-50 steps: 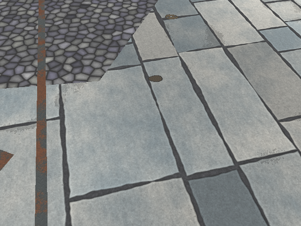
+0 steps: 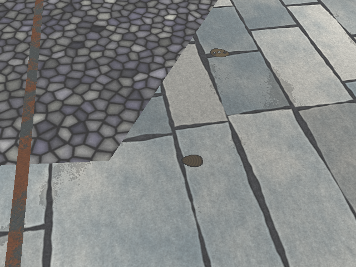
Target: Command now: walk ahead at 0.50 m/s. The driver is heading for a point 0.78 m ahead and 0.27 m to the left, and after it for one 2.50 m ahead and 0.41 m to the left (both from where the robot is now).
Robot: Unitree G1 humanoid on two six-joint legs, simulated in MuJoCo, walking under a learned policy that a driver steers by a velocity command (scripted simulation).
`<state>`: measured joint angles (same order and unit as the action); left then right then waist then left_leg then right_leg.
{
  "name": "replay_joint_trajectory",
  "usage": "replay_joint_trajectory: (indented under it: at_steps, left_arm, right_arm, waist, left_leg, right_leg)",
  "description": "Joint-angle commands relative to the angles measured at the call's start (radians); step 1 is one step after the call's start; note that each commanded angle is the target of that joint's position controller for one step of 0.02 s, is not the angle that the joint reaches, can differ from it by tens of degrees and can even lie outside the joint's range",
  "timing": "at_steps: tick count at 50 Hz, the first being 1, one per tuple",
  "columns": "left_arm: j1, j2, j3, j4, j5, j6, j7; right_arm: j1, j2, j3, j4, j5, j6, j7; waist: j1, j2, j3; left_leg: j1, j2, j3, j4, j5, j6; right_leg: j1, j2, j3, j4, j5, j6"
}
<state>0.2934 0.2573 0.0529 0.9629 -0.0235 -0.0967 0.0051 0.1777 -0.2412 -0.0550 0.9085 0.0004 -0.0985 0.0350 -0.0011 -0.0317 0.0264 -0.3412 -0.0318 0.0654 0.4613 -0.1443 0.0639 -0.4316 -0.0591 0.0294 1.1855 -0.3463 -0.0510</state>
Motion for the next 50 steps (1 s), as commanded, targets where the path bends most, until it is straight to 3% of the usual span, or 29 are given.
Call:
replay_joint_trajectory:
  at_steps: [1,4,7,10,14,17,19,20,21,22,23,24,25,26,28,32,36,39,42,43,45,46,47,48,49,50]
  left_arm:
    - [0.056,0.054,0.024,-0.047,0.006,0.009,0.009]
    - [-0.029,0.058,0.03,-0.078,0.014,0.022,0.015]
    - [-0.155,0.051,0.032,-0.123,0.025,0.014,0.013]
    - [-0.264,0.038,0.025,-0.153,0.018,0.004,0.003]
    - [-0.379,0.038,0.016,-0.19,0.007,-0.013,-0.018]
    - [-0.373,0.075,0.023,-0.202,0.002,-0.03,-0.03]
    - [-0.248,0.119,0.043,-0.173,0.004,-0.038,-0.025]
    - [-0.09,0.168,0.065,-0.134,0.014,-0.042,-0.017]
    - [0.091,0.249,0.083,-0.115,0.025,-0.039,-0.007]
    - [0.108,0.283,0.087,-0.102,0.033,-0.03,-0.015]
    - [0.059,0.16,0.056,-0.125,0.031,-0.03,-0.016]
    - [-0.006,0.104,0.04,-0.138,0.024,-0.029,-0.013]
    - [-0.068,0.092,0.033,-0.142,0.026,-0.027,-0.015]
    - [-0.104,0.074,0.029,-0.137,0.029,-0.025,-0.017]
    - [-0.122,0.064,0.029,-0.123,0.038,-0.028,-0.015]
    - [-0.096,0.107,0.046,-0.096,0.037,-0.033,-0.001]
    - [-0.078,0.137,0.055,-0.087,0.036,-0.022,0.01]
    - [-0.036,0.16,0.062,-0.076,0.025,-0.009,0.016]
    - [-0.002,0.182,0.07,-0.063,0.009,0.009,0.015]
    - [-0.004,0.192,0.073,-0.062,0.004,0.015,0.015]
    - [-0.027,0.222,0.081,-0.069,-0.005,0.028,0.017]
    - [-0.046,0.232,0.083,-0.074,-0.01,0.037,0.018]
    - [-0.047,0.216,0.075,-0.08,-0.008,0.04,0.019]
    - [-0.026,0.133,0.047,-0.109,0.037,0.032,0.017]
    - [0.016,0.05,0.017,-0.169,0.033,-0.007,0.005]
    - [-0.113,0.14,0.034,-0.185,-0.01,-0.043,-0.006]
  right_arm:
    - [0.022,-0.078,-0.012,-0.024,-0.007,-0.018,0.004]
    - [0.074,-0.124,-0.022,0.003,-0.007,-0.021,-0.014]
    - [0.143,-0.127,-0.02,0.022,0.002,-0.009,-0.031]
    - [0.189,-0.142,-0.023,0.033,0.011,-0.001,-0.041]
    - [0.256,-0.142,-0.026,0.055,0.021,0.013,-0.048]
    - [0.25,-0.158,-0.038,0.055,0.025,0.025,-0.058]
    - [0.213,-0.162,-0.043,0.04,0.025,0.033,-0.058]
    - [0.193,-0.13,-0.033,0.022,0.018,0.033,-0.055]
    - [0.187,-0.074,-0.014,-0.019,-0.004,0.032,-0.054]
    - [0.32,0.019,0.009,-0.04,0.029,0.013,-0.05]
    - [0.285,-0.104,-0.018,-0.018,0.049,0.008,-0.052]
    - [0.203,-0.147,-0.033,-0.036,0.051,0.01,-0.053]
    - [0.171,-0.128,-0.034,-0.039,0.045,0.015,-0.056]
    - [0.151,-0.113,-0.04,-0.046,0.033,0.022,-0.056]
    - [0.164,-0.072,-0.042,-0.054,0.037,0.045,-0.048]
    - [0.088,-0.06,-0.044,-0.105,0.028,0.07,-0.044]
    - [-0.015,-0.055,-0.037,-0.144,0.023,0.063,-0.021]
    - [-0.125,-0.048,-0.027,-0.187,0.021,0.061,-0.002]
    - [-0.187,-0.057,-0.025,-0.229,0.023,0.065,0.014]
    - [-0.19,-0.066,-0.028,-0.239,0.023,0.066,0.019]
    - [-0.129,-0.101,-0.047,-0.242,0.023,0.071,0.021]
    - [-0.016,-0.133,-0.067,-0.217,0.026,0.072,0.019]
    - [0.161,-0.199,-0.105,-0.165,0.029,0.074,0.007]
    - [0.273,-0.307,-0.135,-0.14,0.031,0.081,-0.015]
    - [0.219,-0.362,-0.129,-0.178,0.027,0.064,-0.009]
    - [0.236,-0.267,-0.1,-0.184,0.018,0.048,0.002]
  waist:
    - [0.022,0.127,-0.061]
    - [0.018,0.089,-0.015]
    - [-0.013,0.074,0.005]
    - [-0.045,0.084,0.025]
    - [-0.08,0.095,0.049]
    - [-0.049,0.121,0.04]
    - [0.024,0.138,-0.023]
    - [0.092,0.112,-0.138]
    - [0.147,-0.036,-0.316]
    - [0.067,-0.361,-0.417]
    - [0.083,-0.214,-0.33]
    - [0.082,-0.125,-0.204]
    - [0.051,-0.044,-0.139]
    - [0.03,-0.042,-0.086]
    - [-0.001,-0.079,-0.053]
    - [-0.006,-0.031,-0.008]
    - [0.019,-0.023,0.016]
    - [0.058,-0.012,0.05]
    - [0.068,-0.021,0.071]
    - [0.059,-0.029,0.067]
    - [0.007,-0.062,0.007]
    - [-0.063,-0.059,-0.054]
    - [-0.147,-0.025,-0.147]
    - [-0.149,0.18,-0.215]
    - [-0.049,0.325,-0.357]
    - [-0.12,0.16,-0.332]
  left_leg:
    - [0.143,0.253,-0.285,-0.304,0.068,0.165]
    - [0.145,0.251,-0.229,-0.34,0.162,0.176]
    - [0.19,0.233,-0.218,-0.345,0.186,0.163]
    - [0.208,0.21,-0.203,-0.341,0.145,0.144]
    - [0.271,0.229,-0.235,-0.284,0.118,0.143]
    - [0.307,0.261,-0.289,-0.211,0.13,0.123]
    - [0.289,0.235,-0.291,-0.089,0.265,0.096]
    - [0.21,0.17,-0.251,0.102,0.299,0.065]
    - [0.015,0.073,-0.171,0.431,0.026,0.024]
    - [-0.331,-0.037,-0.147,0.714,-0.458,-0.014]
    - [-0.416,0.035,-0.23,0.839,-0.428,-0.01]
    - [-0.44,0.075,-0.208,0.844,-0.329,-0.002]
    - [-0.39,0.118,-0.189,0.818,-0.244,-0.009]
    - [-0.361,0.144,-0.187,0.77,-0.193,-0.012]
    - [-0.293,0.175,-0.174,0.728,-0.144,-0.015]
    - [-0.375,0.185,-0.178,0.625,-0.032,-0.033]
    - [-0.369,0.173,-0.136,0.414,0.137,-0.037]
    - [-0.364,0.16,-0.078,0.298,0.163,-0.028]
    - [-0.365,0.144,-0.04,0.228,0.085,-0.003]
    - [-0.344,0.129,-0.021,0.213,0.039,0.012]
    - [-0.206,0.061,0.042,0.202,-0.061,0.05]
    - [-0.054,0.01,0.073,0.163,-0.06,0.079]
    - [0.216,-0.037,0.066,0.107,-0.006,0.117]
    - [0.492,0.169,-0.265,0.083,0.034,0.187]
    - [0.724,0.362,-0.854,-0.117,-0.212,0.378]
    - [0.703,0.366,-0.846,-0.202,-0.218,0.326]
  right_leg:
    - [-0.144,-0.096,0.04,-0.022,0.094,-0.002]
    - [-0.233,-0.106,0.031,-0.142,0.201,0.023]
    - [-0.288,-0.091,0.023,-0.328,0.342,0.046]
    - [-0.251,-0.047,0.008,-0.514,0.441,0.056]
    - [-0.215,-0.009,0.004,-0.647,0.423,0.063]
    - [-0.125,0.006,0.02,-0.716,0.351,0.047]
    - [0.068,0.033,-0.006,-0.75,0.291,0.019]
    - [0.308,-0.004,0.019,-0.728,0.297,-0.021]
    - [0.613,-0.208,0.226,-0.706,0.274,-0.075]
    - [0.857,-0.395,0.667,-0.842,0.086,-0.211]
    - [0.773,-0.36,0.648,-0.879,-0.022,-0.18]
    - [0.634,-0.326,0.468,-0.889,0.016,-0.133]
    - [0.496,-0.285,0.355,-0.917,0.111,-0.114]
    - [0.402,-0.251,0.269,-0.952,0.168,-0.108]
    - [0.306,-0.216,0.148,-1.008,0.234,-0.107]
    - [0.303,-0.228,0.019,-1.054,0.355,-0.134]
    - [0.336,-0.209,-0.109,-1.066,0.39,-0.114]
    - [0.387,-0.223,-0.168,-1.06,0.386,-0.104]
    - [0.478,-0.25,-0.202,-1.015,0.43,-0.086]
    - [0.501,-0.257,-0.216,-0.982,0.502,-0.077]
    - [0.52,-0.254,-0.25,-0.837,0.833,-0.055]
    - [0.498,-0.232,-0.276,-0.674,0.964,-0.038]
    - [0.382,-0.187,-0.298,-0.436,0.919,-0.001]
    - [0.074,-0.118,-0.295,-0.087,0.332,0.052]
    - [-0.275,0.084,-0.087,0.193,-0.262,0.09]
    - [-0.383,0.042,0.052,0.242,-0.212,0.062]
